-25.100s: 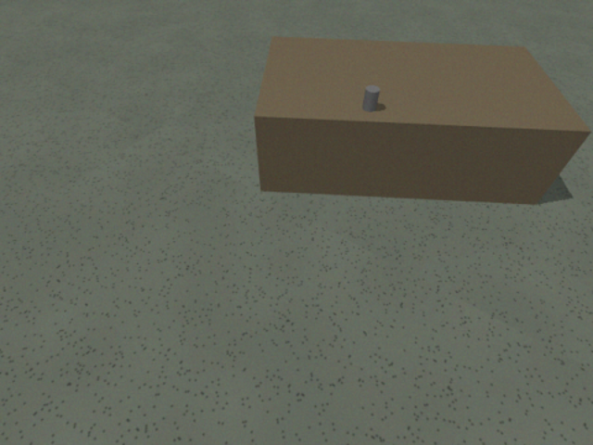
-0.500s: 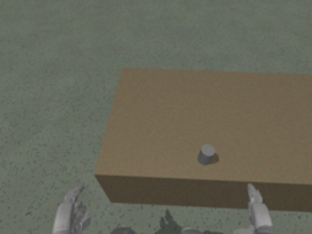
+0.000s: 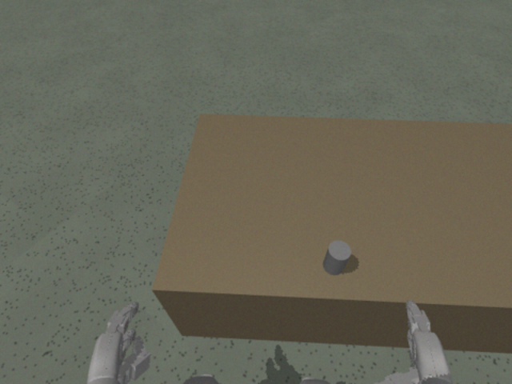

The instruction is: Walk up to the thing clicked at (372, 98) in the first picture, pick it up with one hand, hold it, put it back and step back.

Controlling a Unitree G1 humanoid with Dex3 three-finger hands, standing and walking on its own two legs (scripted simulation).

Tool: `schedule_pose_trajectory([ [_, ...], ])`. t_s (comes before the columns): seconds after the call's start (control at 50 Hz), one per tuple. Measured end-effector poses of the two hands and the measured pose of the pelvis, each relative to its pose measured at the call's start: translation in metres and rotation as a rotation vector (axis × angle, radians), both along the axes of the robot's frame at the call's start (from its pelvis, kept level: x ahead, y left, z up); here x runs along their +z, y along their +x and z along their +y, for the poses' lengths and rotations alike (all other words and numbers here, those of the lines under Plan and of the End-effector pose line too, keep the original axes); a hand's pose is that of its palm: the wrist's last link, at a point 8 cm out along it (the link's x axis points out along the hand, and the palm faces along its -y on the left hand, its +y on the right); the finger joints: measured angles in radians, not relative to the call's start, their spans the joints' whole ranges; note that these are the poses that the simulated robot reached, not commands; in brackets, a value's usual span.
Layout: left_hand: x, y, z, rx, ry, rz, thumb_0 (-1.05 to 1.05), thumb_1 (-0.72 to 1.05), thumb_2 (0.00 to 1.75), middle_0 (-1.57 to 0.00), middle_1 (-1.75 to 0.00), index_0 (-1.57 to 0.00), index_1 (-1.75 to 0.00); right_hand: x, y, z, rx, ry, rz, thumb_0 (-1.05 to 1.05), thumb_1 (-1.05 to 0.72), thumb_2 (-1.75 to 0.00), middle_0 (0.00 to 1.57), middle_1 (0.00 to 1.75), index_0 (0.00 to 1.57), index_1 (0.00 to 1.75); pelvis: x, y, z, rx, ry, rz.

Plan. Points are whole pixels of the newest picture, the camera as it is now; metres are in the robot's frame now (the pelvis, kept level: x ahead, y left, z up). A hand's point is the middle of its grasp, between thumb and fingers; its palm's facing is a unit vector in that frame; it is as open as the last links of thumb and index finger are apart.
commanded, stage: home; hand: right
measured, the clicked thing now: (336, 258) +0.45 -0.19 -0.27
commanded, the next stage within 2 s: stand in 0.90 s
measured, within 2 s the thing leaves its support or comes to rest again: neither
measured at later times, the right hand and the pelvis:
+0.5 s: hand (380, 362) +0.17 -0.17 -0.06, palm faces +0.12 +0.95 -0.28, open 17.6 cm; pelvis +0.00 +0.01 +0.00, yaw +0 degrees
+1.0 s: hand (384, 371) +0.16 -0.19 -0.08, palm faces +0.00 +0.94 -0.34, open 17.5 cm; pelvis -0.01 +0.01 +0.00, yaw +0 degrees
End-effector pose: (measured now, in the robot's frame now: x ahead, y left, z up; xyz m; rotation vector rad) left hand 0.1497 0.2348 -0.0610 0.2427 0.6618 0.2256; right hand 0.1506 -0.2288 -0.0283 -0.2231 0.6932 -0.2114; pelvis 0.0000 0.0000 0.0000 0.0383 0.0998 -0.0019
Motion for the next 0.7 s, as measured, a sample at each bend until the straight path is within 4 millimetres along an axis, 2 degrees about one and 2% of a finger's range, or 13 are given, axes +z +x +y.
schedule_pose_trajectory([
  [0.7, -0.004, -0.004, 0.013, 0.005, 0.003, -0.008, 0.01, 0.9, 0.9, -0.2, -0.3, -0.2, -0.3, -0.001, -0.007, 0.012, -0.005, -0.003, 0.015, -0.01, 0.56, -0.03, 0.06, 0.05, 0.05, 0.05, -0.002, -0.004, 0.011, -0.002, -0.009, 0.004],
])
